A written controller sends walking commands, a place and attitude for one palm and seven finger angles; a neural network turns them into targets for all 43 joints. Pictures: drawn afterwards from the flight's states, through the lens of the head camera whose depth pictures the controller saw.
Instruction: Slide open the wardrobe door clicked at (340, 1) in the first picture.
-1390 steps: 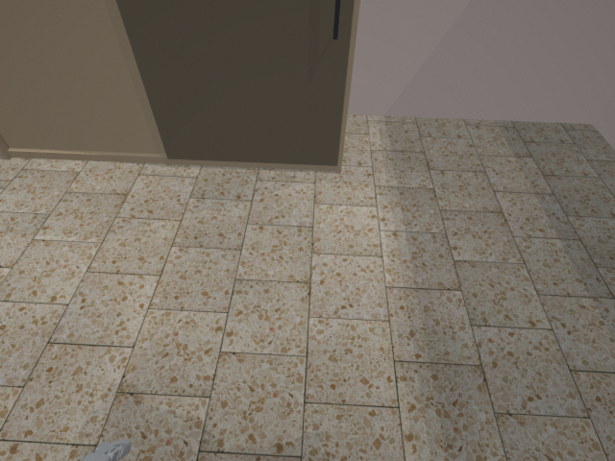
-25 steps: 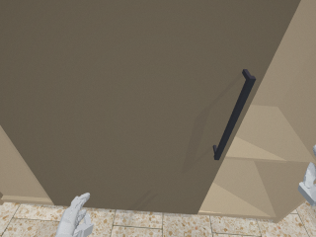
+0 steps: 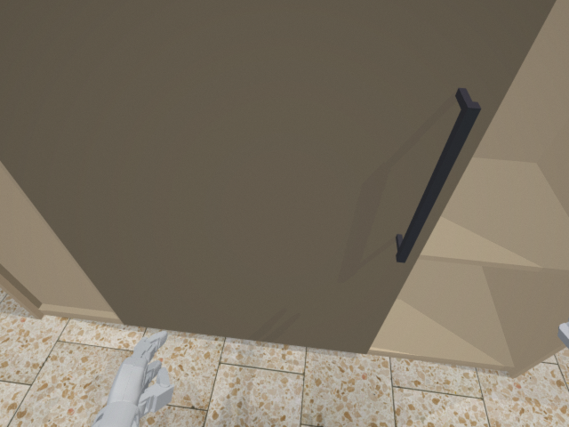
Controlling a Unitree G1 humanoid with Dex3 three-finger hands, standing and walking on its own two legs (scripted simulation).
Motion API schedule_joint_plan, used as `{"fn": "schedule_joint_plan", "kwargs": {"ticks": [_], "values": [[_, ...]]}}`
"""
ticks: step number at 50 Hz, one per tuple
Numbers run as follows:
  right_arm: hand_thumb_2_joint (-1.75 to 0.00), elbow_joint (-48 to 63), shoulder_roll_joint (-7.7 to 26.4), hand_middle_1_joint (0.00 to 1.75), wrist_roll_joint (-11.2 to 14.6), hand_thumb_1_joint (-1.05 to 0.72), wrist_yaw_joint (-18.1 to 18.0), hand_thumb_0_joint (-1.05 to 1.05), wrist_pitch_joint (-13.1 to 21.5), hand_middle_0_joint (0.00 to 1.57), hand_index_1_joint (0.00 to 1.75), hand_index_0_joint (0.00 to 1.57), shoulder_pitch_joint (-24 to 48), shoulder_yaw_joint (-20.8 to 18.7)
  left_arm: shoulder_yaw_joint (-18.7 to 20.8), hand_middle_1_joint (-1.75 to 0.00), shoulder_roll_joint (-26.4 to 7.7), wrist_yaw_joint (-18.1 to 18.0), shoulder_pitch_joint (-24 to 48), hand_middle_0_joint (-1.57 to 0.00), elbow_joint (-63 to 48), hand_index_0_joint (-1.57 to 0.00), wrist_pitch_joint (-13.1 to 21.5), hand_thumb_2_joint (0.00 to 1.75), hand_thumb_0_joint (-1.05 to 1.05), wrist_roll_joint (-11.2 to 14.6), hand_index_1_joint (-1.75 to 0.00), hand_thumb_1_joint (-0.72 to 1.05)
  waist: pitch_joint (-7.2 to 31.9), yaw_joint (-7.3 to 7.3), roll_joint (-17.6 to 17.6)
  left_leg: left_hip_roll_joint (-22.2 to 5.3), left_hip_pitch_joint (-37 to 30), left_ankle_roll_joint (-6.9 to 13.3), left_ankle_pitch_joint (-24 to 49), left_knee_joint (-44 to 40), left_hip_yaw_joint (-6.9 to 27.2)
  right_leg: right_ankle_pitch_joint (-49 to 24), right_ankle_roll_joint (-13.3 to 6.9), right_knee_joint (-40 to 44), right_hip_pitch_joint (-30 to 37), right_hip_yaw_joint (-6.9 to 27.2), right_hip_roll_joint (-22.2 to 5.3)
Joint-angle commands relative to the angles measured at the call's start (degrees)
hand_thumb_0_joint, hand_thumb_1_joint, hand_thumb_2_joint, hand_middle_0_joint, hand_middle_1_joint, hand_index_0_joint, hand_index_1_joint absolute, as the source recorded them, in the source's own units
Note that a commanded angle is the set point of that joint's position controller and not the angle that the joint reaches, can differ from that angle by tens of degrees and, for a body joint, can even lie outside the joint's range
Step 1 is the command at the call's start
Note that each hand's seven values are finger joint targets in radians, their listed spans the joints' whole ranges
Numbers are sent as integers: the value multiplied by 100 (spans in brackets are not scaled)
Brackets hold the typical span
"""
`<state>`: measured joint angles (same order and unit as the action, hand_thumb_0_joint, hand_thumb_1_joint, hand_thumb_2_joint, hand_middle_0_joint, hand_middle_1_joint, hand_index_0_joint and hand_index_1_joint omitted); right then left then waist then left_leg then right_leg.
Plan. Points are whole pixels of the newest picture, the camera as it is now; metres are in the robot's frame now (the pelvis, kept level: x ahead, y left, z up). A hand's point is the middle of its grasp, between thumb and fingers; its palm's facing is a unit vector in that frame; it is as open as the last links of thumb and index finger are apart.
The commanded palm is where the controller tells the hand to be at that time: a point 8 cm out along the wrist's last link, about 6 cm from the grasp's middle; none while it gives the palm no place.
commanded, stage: step back with the hand held close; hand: right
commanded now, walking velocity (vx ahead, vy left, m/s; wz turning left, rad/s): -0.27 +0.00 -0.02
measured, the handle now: (426, 191) +0.46 -0.22 +0.08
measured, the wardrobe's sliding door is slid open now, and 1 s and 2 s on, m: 0.50 0.50 0.50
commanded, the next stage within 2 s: stop stepping back and stand still in 0.82 s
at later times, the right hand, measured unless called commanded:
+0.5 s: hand out of the picture +0.13 -0.27 +0.17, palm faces +0.47 +0.76 -0.46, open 7.4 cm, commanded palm +0.06 -0.31 +0.18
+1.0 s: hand out of the picture +0.02 -0.29 +0.18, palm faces +0.51 +0.75 -0.43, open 7.4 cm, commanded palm -0.03 -0.31 +0.18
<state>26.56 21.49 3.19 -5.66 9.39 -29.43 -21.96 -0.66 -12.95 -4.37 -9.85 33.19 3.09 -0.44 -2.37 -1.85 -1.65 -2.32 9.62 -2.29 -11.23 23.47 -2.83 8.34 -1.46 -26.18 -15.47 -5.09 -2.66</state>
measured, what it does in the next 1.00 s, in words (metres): walks backwards: left foot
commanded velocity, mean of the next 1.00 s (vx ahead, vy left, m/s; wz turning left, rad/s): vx -0.28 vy -0.01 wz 0.04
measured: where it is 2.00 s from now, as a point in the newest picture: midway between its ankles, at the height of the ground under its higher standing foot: outside the picture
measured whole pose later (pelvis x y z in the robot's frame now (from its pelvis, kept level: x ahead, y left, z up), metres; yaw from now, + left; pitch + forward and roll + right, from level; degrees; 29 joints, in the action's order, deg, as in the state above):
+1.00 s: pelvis -0.16 -0.01 -0.02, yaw -1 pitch +0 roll +3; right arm 32.9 26.8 3.5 -8.2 16.7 -27.8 -27.9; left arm 0.4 -8.7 -1.9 -10.3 36.4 10.0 -1.0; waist -1.5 -4.1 1.3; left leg 2.2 12.5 3.6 -24.5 32.6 -0.1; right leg 12.4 1.9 -36.9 -35.5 -3.6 -3.1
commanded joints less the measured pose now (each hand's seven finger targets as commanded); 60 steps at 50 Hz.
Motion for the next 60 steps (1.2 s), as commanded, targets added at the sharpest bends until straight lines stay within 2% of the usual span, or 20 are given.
{"fn": "schedule_joint_plan", "kwargs": {"ticks": [1,10,16,25,30,32,35,37,40,44,46,47,48,49,53,55,56,57,58,60], "values": [[-90,1473,1211,30,29,-90,-158,0,481,20,30,20,33,-1018,298,-30,-662,-88,567,-20,-1081,-20,291,90,0,26,-30,90,945,-56,-391,190,-54,99,510,245,103,-346,-152,724,134,715,-336],[-90,1526,1118,30,-82,-90,-231,0,694,20,30,20,67,-1097,369,-30,-741,-76,352,-20,-1056,-20,608,90,0,58,-30,90,746,45,-373,159,-309,109,115,657,322,1992,-300,834,-1260,957,-507],[-90,1661,1114,30,-100,-90,-306,0,798,20,30,20,371,-973,328,-30,-649,-97,267,-20,-903,-20,748,90,0,16,-30,90,538,98,-98,-62,846,271,-1317,-89,585,2068,-92,342,-721,814,-238],[-90,1505,1323,30,-135,-90,-325,0,1017,20,30,20,-59,-1292,396,-30,-685,-123,227,-20,-887,-20,936,90,0,-1,-30,90,830,50,-524,410,44,212,-513,457,662,2453,-227,789,-1323,1224,-403],[-90,1364,1356,30,-122,-90,-341,0,1081,20,30,20,412,-1080,426,-30,-631,-52,-31,-20,-624,-20,870,90,0,-27,-30,90,507,145,783,-556,2197,705,-1761,-918,1806,1614,149,-1322,-77,517,295],[-90,1300,1279,30,-132,-90,-373,0,1030,20,30,20,714,-854,396,-30,-558,-17,-78,-20,-499,-20,811,90,0,-9,-30,90,537,235,1160,-812,2741,734,-1581,-1014,1641,1255,185,-1775,542,432,400],[-90,1606,1464,30,-138,-90,-384,0,1075,20,30,20,1097,-919,403,-30,-706,-88,61,-20,-562,-20,789,90,0,4,-30,90,241,268,111,-158,2970,391,-2166,-252,994,1946,-10,-450,432,1122,17],[-90,1845,1329,30,-161,-90,-351,0,1154,20,30,20,951,-1105,437,-30,-881,-124,305,-20,-726,-20,954,90,0,-39,-30,90,707,174,-2139,1061,711,22,-1641,3309,249,4538,-693,2328,-1959,3351,-1584],[-90,1988,1770,30,-22,-90,-336,0,1252,20,30,20,766,-1516,622,-30,-581,48,257,-20,-567,-20,1142,90,0,8,-30,90,1413,-43,-918,939,1045,166,-1943,4795,478,2292,-651,1631,-806,2130,-1403],[-90,1702,1235,30,145,-90,-376,0,942,20,30,20,178,-1070,574,-30,-510,207,270,-20,-519,-20,1044,90,0,59,-30,90,1237,34,-1661,872,305,420,-2406,2342,-304,2516,-57,1907,-684,1154,-1157],[-90,1557,1274,30,183,-90,-315,0,964,20,30,20,292,-1030,503,-30,-451,174,217,-20,-491,-20,1003,90,0,-31,-30,90,1114,44,-1219,611,54,583,-2224,443,-141,2256,321,1511,-533,1060,-1159],[-90,1595,1423,30,110,-90,-276,0,1017,20,30,20,443,-1045,516,-30,-469,150,54,-20,-426,-20,976,90,0,-24,-30,90,994,86,-328,2,743,833,-2144,-749,575,1787,568,76,24,390,-571],[-90,1558,1645,30,25,-90,-274,0,1039,20,30,20,553,-1088,516,-30,-403,139,59,-20,-358,-20,892,90,0,-11,-30,90,680,73,1207,-1442,2395,1337,-2633,-1751,2659,1400,686,-2620,341,175,92],[-90,1750,1803,30,-13,-90,-291,0,1047,20,30,20,1084,-1122,406,-30,-424,135,307,-20,-329,-20,861,90,0,-151,-30,90,229,-26,1469,-2095,2875,1651,-2237,-1949,2840,1701,620,-4322,-474,444,401],[-90,758,1149,30,-101,-90,-293,0,559,20,30,20,1280,-702,258,-30,-475,-79,282,-20,-331,-20,898,90,0,-2,-30,90,208,167,1327,-1021,1495,965,-524,-545,1372,1476,139,-2008,-383,675,-65],[-90,776,1011,30,-117,-90,-311,0,517,20,30,20,1408,-559,240,-30,-582,-163,201,-20,-265,-20,973,90,0,12,-30,90,249,300,-136,-445,1401,577,-668,398,873,919,125,197,425,515,125],[-90,1052,1008,30,-122,-90,-322,0,606,20,30,20,1423,-571,253,-30,-738,-145,193,-20,-394,-20,1043,90,0,11,-30,90,380,212,-1441,111,1632,290,-972,1102,561,761,-19,911,656,1547,-566],[-90,1463,1210,30,-127,-90,-354,0,685,20,30,20,1624,-650,266,-30,-742,-118,161,-20,-508,-20,1097,90,0,18,-30,90,525,201,-1683,415,1574,148,-1368,1743,320,1056,-222,1474,561,2647,-1250],[-90,1215,1268,30,-95,-90,-330,0,726,20,30,20,1243,-784,353,-30,-743,-70,154,-20,-471,-20,1117,90,0,25,-30,90,730,196,-939,584,1154,144,-1737,2236,464,2904,-427,1976,60,2860,-1402],[-90,1951,1467,30,-65,-90,-268,0,674,20,30,20,941,-972,331,-30,-567,26,262,-20,-574,-20,1117,90,0,-60,-30,90,613,232,-1565,563,1256,191,-1629,2901,505,3773,-181,2548,-226,3202,-1351]]}}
